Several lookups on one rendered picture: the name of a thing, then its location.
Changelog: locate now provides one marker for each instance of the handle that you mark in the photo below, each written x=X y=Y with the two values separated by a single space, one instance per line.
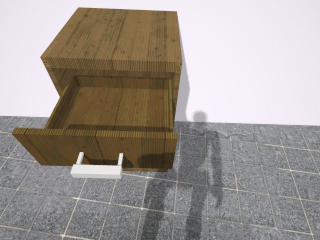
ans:
x=97 y=171

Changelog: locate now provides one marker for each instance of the drawer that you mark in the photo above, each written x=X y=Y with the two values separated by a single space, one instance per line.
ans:
x=103 y=116

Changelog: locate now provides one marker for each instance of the cabinet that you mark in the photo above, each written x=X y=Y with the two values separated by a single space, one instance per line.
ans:
x=117 y=42

